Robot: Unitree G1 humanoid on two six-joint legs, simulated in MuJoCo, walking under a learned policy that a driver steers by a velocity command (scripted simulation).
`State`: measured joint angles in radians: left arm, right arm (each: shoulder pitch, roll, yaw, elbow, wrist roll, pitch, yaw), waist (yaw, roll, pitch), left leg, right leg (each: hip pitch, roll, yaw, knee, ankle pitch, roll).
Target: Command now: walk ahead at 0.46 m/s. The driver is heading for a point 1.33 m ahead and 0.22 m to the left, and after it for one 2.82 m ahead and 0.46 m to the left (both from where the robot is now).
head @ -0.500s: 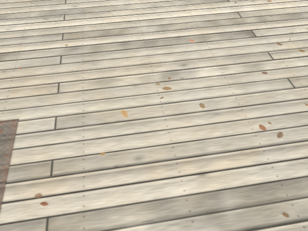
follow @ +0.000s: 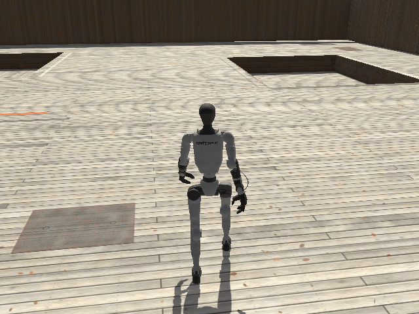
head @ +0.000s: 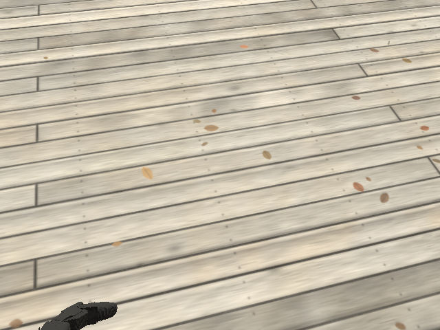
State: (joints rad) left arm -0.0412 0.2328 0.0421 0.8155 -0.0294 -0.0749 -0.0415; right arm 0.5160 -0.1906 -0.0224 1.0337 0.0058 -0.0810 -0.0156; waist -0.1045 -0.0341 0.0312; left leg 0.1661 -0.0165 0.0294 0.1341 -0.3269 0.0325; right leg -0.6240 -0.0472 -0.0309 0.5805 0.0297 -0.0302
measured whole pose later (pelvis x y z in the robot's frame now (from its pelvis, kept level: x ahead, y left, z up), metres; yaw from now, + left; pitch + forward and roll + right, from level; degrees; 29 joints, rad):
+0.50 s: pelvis +0.29 -0.02 +0.00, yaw +10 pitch +1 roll -3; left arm 0.30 0.25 0.05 1.01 0.01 -0.10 0.01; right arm 0.15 -0.25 -0.06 0.84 0.02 -0.05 0.01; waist 0.06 0.03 0.01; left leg -0.70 0.13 -0.04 0.75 0.06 0.04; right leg 0.05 0.06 -0.21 0.19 -0.26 -0.04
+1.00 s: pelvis +0.57 +0.09 +0.01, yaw +21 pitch +2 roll +1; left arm 0.08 0.28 0.05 0.85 -0.01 -0.09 -0.01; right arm 0.32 -0.25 -0.06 0.80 0.00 -0.08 0.00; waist -0.04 -0.05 0.02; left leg -0.06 -0.09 -0.03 0.24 -0.21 0.09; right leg -0.68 -0.12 0.04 0.66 0.09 0.03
